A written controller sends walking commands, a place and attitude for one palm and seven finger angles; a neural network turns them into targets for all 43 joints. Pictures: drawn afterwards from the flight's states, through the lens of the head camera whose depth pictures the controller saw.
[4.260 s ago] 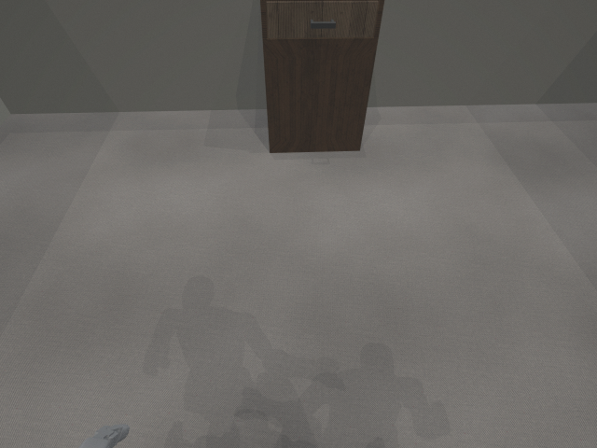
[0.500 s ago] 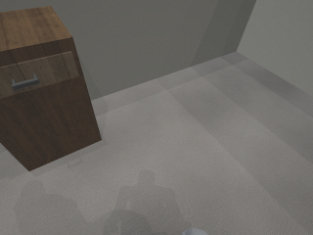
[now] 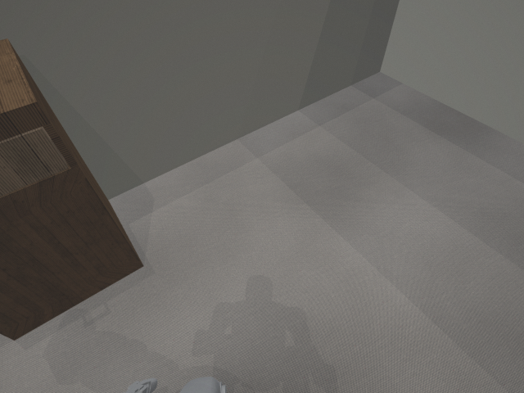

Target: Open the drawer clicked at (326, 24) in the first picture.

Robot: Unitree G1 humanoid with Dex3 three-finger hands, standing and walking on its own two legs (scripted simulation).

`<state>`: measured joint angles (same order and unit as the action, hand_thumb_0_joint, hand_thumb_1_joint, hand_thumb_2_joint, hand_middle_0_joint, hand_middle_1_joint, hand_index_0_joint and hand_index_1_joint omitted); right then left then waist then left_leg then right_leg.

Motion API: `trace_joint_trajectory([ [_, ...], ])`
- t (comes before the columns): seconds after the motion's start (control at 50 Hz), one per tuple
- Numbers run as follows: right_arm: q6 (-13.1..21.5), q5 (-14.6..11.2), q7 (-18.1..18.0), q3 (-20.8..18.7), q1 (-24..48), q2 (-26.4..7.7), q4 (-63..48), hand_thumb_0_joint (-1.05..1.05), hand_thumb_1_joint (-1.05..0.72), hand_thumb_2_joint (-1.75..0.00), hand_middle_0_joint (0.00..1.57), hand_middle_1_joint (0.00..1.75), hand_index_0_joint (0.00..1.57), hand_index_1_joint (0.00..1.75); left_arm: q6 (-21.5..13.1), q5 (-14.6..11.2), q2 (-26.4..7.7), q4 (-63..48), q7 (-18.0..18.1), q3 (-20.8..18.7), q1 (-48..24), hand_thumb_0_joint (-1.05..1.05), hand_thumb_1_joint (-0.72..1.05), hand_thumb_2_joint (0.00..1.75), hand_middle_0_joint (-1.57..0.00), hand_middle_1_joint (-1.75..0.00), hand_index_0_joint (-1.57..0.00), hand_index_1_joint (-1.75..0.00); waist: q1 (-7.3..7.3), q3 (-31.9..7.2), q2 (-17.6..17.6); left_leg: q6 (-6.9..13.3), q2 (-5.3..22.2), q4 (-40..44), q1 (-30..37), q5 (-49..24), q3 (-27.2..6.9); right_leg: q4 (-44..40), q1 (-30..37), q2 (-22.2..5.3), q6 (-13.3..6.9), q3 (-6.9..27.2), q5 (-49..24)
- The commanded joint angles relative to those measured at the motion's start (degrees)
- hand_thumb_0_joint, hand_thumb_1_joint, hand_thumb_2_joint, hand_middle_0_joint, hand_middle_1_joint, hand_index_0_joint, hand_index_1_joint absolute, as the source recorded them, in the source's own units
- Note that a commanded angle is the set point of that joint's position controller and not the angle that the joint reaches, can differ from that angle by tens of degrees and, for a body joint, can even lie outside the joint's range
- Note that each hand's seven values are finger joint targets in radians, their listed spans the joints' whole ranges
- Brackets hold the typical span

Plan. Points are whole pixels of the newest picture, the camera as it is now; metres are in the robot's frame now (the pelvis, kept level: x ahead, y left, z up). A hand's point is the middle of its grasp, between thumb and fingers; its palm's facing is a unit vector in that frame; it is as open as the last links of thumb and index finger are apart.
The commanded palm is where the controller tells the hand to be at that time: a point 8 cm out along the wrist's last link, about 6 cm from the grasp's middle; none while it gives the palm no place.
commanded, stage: turn to face it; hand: left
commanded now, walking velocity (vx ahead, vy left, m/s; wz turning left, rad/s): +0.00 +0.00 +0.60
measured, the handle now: out of the picture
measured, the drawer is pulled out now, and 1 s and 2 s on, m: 0.00 0.00 0.00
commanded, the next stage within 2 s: take the last steps up to it in 0.96 s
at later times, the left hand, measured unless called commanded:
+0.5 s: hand out of the picture +0.03 +0.27 -0.17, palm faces +0.32 -0.91 -0.26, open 7.4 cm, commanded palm none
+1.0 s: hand out of the picture -0.02 +0.16 -0.15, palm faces +0.53 -0.81 -0.25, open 7.4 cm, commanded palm none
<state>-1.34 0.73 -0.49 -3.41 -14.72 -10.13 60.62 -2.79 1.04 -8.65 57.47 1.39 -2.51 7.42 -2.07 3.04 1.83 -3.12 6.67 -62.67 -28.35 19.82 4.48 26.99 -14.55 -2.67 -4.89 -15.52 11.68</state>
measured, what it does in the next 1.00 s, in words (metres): steps on the spot, turning left: left foot, then right foot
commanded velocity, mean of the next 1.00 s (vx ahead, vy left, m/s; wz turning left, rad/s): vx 0.00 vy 0.00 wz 0.49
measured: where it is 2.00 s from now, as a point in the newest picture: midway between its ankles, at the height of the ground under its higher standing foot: outside the picture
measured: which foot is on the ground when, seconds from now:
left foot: up 0.00-0.24, down 0.26-0.70, up 0.72-1.00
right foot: down 0.00-0.26, up 0.28-0.68, down 0.70-1.00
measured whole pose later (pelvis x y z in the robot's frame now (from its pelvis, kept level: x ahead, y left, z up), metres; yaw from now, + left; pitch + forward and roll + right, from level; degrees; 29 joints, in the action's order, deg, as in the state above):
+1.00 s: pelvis +0.02 -0.03 +0.00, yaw +33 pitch -1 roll +2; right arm -5.1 0.7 1.4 -4.7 -9.7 -15.2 54.6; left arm 0.5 1.8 -10.1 52.4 0.9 -1.2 12.9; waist 0.1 4.7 0.5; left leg -4.1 2.3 -53.7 -22.8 24.9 1.2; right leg 29.7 -12.5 -6.8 -0.4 -10.2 15.9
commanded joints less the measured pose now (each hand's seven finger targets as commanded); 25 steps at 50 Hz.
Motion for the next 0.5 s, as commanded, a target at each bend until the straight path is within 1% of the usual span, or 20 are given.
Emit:
trace_joint_trajectory([
  [0.0,-0.93,0.48,0.61,-0.33,-2.46,-1.41,-2.67,0.00,-0.90,-0.90,0.20,0.30,0.20,0.30,0.82,0.18,-7.75,-2.06,0.57,-1.45,5.05,0.00,0.90,0.90,-0.20,-0.30,-0.20,-0.30,1.76,-2.51,-6.66,-0.62,0.78,2.91,-0.86,-0.06,-0.67,-12.71,3.74,-18.74,-2.61,9.19,-14.58],
  [0.04,-0.99,0.40,0.95,-0.42,0.02,-1.91,-4.35,0.00,-0.90,-0.90,0.20,0.30,0.20,0.30,1.24,0.40,-8.88,-2.54,0.79,-1.86,4.59,0.00,0.90,0.90,-0.20,-0.30,-0.20,-0.30,2.08,-2.02,-6.95,-0.52,1.19,7.24,-0.79,1.16,0.05,-11.97,4.72,-20.02,-3.06,8.25,-12.78],
  [0.1,-0.89,0.37,1.36,-0.40,3.68,-2.60,-6.86,0.00,-0.90,-0.90,0.20,0.30,0.20,0.30,1.86,0.59,-10.50,-3.13,0.77,-2.40,5.13,0.00,0.90,0.90,-0.20,-0.30,-0.20,-0.30,3.22,-1.84,-7.69,-0.04,0.57,13.92,0.46,2.81,1.55,-9.62,6.51,-20.84,-3.22,7.47,-13.26],
  [0.12,-0.74,0.26,1.50,-0.48,4.09,-2.82,-7.63,0.00,-0.90,-0.90,0.20,0.30,0.20,0.30,2.05,0.77,-11.04,-3.14,0.84,-2.65,5.26,0.00,0.90,0.90,-0.20,-0.30,-0.20,-0.30,3.49,-2.15,-7.80,0.36,0.89,16.59,1.54,3.58,1.28,-8.01,7.18,-21.67,-3.14,7.58,-13.43],
  [0.14,-0.72,0.26,1.56,-0.53,4.13,-3.00,-8.21,0.00,-0.90,-0.90,0.20,0.30,0.20,0.30,2.22,0.73,-11.80,-3.54,0.76,-2.92,5.09,0.00,0.90,0.90,-0.20,-0.30,-0.20,-0.30,3.35,-2.51,-8.52,0.61,0.42,18.04,2.51,3.19,2.19,-6.95,7.13,-21.93,-2.87,6.56,-13.62],
  [0.18,-0.59,0.38,1.64,-0.71,3.48,-3.97,-8.94,0.00,-0.90,-0.90,0.20,0.30,0.20,0.30,2.58,0.55,-12.55,-4.13,0.50,-3.24,4.96,0.00,0.90,0.90,-0.20,-0.30,-0.20,-0.30,2.74,-3.86,-8.02,1.09,-0.40,23.17,6.04,0.43,3.44,-3.27,7.02,-21.29,-1.36,5.11,-12.99],
  [0.2,-0.51,0.50,1.65,-0.93,2.47,-4.85,-9.10,0.00,-0.90,-0.90,0.20,0.30,0.20,0.30,2.80,0.32,-12.81,-4.46,0.32,-3.34,5.01,0.00,0.90,0.90,-0.20,-0.30,-0.20,-0.30,2.06,-4.71,-6.17,1.35,-0.98,26.87,9.45,-2.87,3.81,-0.32,5.67,-20.32,0.09,3.75,-11.23],
  [0.22,-0.22,0.57,1.71,-1.48,-0.32,-6.85,-8.73,0.00,-0.90,-0.90,0.20,0.30,0.20,0.30,3.16,0.01,-12.19,-4.78,0.19,-3.31,4.51,0.00,0.90,0.90,-0.20,-0.30,-0.20,-0.30,0.32,-6.20,-0.36,2.31,-0.09,33.50,15.76,-9.31,1.03,6.73,1.71,-18.24,2.54,1.98,-7.47],
  [0.24,0.29,1.01,1.39,-2.77,-3.22,-12.13,-9.03,0.00,-0.90,-0.90,0.20,0.30,0.20,0.30,3.53,-0.46,-9.64,-6.59,-0.21,-3.21,4.87,0.00,0.90,0.90,-0.20,-0.30,-0.20,-0.30,-1.04,-7.42,14.45,7.89,10.05,40.22,21.82,-23.75,-15.88,18.57,-8.99,-10.63,7.55,-0.77,7.18],
  [0.26,0.22,0.89,0.71,-3.54,-5.86,-16.14,-8.89,0.00,-0.90,-0.90,0.20,0.30,0.20,0.30,3.79,-0.38,-7.82,-9.87,-0.27,-2.17,0.48,0.00,0.90,0.90,-0.20,-0.30,-0.20,-0.30,-3.24,-5.96,20.48,15.45,19.51,44.55,23.78,-38.55,-27.86,31.30,-18.83,-4.27,10.17,3.57,28.67],
  [0.28,0.20,0.94,0.40,-3.53,-6.35,-16.72,-8.05,0.00,-0.90,-0.90,0.20,0.30,0.20,0.30,4.03,0.04,-9.01,-10.89,-0.37,-2.33,-1.88,0.00,0.90,0.90,-0.20,-0.30,-0.20,-0.30,-3.02,-6.43,11.95,16.99,19.78,44.09,21.99,-32.15,-25.23,37.58,-18.28,-4.45,9.05,10.07,26.18],
  [0.3,0.61,0.85,-0.06,-3.30,-3.82,-14.91,-8.36,0.00,-0.90,-0.90,0.20,0.30,0.20,0.30,4.24,0.34,-8.20,-10.09,-0.41,-2.62,-2.21,0.00,0.90,0.90,-0.20,-0.30,-0.20,-0.30,-1.99,-6.75,12.68,15.34,15.37,44.10,22.09,-29.86,-23.24,39.44,-20.91,-4.83,8.92,12.34,21.60],
  [0.32,0.84,0.70,-0.26,-2.90,-0.66,-13.57,-9.57,0.00,-0.90,-0.90,0.20,0.30,0.20,0.30,4.01,0.18,-8.44,-9.52,-0.75,-2.92,-1.79,0.00,0.90,0.90,-0.20,-0.30,-0.20,-0.30,-0.61,-6.61,9.75,13.80,13.26,43.09,21.53,-28.31,-21.56,40.82,-21.28,-4.70,9.21,12.91,17.60],
  [0.34,1.07,0.64,-0.32,-2.52,1.53,-13.10,-10.53,0.00,-0.90,-0.90,0.20,0.30,0.20,0.30,3.88,0.13,-8.64,-8.80,-0.96,-3.08,-0.04,0.00,0.90,0.90,-0.20,-0.30,-0.20,-0.30,0.29,-7.95,7.75,12.38,11.12,42.19,22.27,-29.76,-17.98,40.89,-20.55,-4.41,9.54,13.68,14.25],
  [0.36,1.25,0.56,-0.37,-2.41,2.75,-12.89,-10.97,0.00,-0.90,-0.90,0.20,0.30,0.20,0.30,3.96,0.01,-8.81,-8.14,-0.99,-3.01,1.40,0.00,0.90,0.90,-0.20,-0.30,-0.20,-0.30,0.89,-8.82,6.04,11.83,9.53,41.77,23.32,-31.37,-16.11,40.40,-19.80,-4.07,9.92,13.80,12.40],
  [0.38,1.37,0.44,-0.40,-2.42,2.57,-12.98,-11.11,0.00,-0.90,-0.90,0.20,0.30,0.20,0.30,4.05,-0.08,-8.86,-7.84,-0.94,-2.93,2.11,0.00,0.90,0.90,-0.20,-0.30,-0.20,-0.30,0.89,-9.60,5.21,11.58,8.31,41.47,23.90,-32.72,-15.21,39.47,-19.00,-3.72,10.22,13.93,11.43],
  [0.4,1.39,0.39,-0.39,-2.53,2.31,-13.02,-10.98,0.00,-0.90,-0.90,0.20,0.30,0.20,0.30,4.12,-0.18,-8.78,-7.90,-0.85,-2.93,2.37,0.00,0.90,0.90,-0.20,-0.30,-0.20,-0.30,0.83,-9.81,4.76,11.47,7.60,41.39,24.11,-33.05,-14.51,37.97,-18.16,-3.32,10.39,14.07,11.13],
  [0.42,1.31,0.35,-0.35,-2.54,2.10,-13.12,-11.06,0.00,-0.90,-0.90,0.20,0.30,0.20,0.30,4.22,-0.27,-8.93,-7.94,-0.77,-2.88,2.20,0.00,0.90,0.90,-0.20,-0.30,-0.20,-0.30,0.74,-9.65,4.16,11.78,7.59,41.91,23.62,-32.02,-15.07,36.54,-17.36,-3.23,10.58,14.16,11.04],
  [0.46,0.99,0.52,-0.23,-2.76,1.48,-13.36,-10.77,0.00,-0.90,-0.90,0.20,0.30,0.20,0.30,4.49,-0.45,-8.72,-8.71,-0.46,-2.74,1.06,0.00,0.90,0.90,-0.20,-0.30,-0.20,-0.30,0.11,-8.37,4.95,12.71,7.93,42.38,22.77,-29.29,-17.39,32.24,-16.14,-2.77,10.85,14.51,12.69],
  [0.48,0.79,0.61,-0.12,-2.95,1.30,-13.63,-10.68,0.00,-0.90,-0.90,0.20,0.30,0.20,0.30,4.55,-0.45,-8.70,-9.17,-0.37,-2.68,0.63,0.00,0.90,0.90,-0.20,-0.30,-0.20,-0.30,-0.10,-8.15,5.24,12.88,7.67,42.42,23.03,-28.30,-18.13,29.91,-15.71,-2.44,10.87,14.52,13.28],
])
